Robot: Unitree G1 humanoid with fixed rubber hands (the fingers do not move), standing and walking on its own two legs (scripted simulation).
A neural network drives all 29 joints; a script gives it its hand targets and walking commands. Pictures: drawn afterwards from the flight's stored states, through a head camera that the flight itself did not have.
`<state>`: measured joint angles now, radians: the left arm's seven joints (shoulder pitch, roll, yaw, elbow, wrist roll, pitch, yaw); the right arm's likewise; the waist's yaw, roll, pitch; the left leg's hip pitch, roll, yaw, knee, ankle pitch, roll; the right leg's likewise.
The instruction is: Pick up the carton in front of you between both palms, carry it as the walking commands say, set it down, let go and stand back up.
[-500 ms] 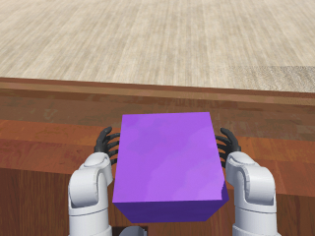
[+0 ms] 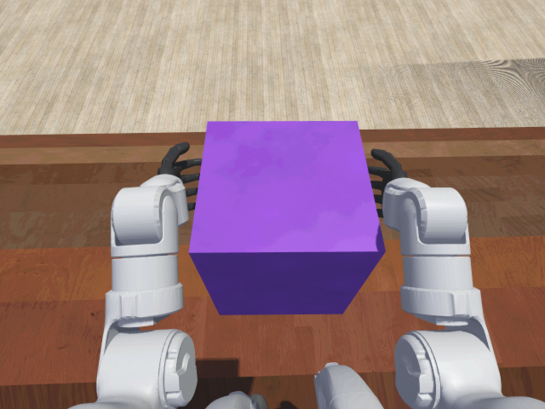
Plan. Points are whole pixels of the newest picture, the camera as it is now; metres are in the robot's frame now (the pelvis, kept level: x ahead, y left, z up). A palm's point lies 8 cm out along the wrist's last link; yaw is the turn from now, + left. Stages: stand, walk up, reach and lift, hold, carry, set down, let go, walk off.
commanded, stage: carry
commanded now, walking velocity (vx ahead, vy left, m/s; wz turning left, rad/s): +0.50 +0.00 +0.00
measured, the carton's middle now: (281, 227) +0.37 -0.01 +0.01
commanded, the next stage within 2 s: none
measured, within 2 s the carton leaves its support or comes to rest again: neither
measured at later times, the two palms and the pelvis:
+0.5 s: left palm (218, 106) +0.69 +0.10 -0.03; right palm (350, 96) +0.72 -0.20 -0.04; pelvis +0.35 -0.07 -0.19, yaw +1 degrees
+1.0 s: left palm (259, 73) +1.05 +0.00 -0.22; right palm (350, 82) +1.02 -0.30 -0.24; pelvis +0.69 -0.12 -0.35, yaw -1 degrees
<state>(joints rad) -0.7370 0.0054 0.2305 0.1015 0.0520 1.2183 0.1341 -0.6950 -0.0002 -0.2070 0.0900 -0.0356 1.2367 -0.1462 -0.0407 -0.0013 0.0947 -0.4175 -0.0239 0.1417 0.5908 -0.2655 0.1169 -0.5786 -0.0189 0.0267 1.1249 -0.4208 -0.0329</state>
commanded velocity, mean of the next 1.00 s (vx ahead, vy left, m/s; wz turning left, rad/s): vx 0.50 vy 0.00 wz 0.00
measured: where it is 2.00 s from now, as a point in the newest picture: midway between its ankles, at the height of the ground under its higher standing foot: (296, 181)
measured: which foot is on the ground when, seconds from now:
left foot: down 0.00-0.42, up 0.44-0.90, down 0.92-1.00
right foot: up 0.00-0.38, down 0.40-0.92, up 0.94-1.00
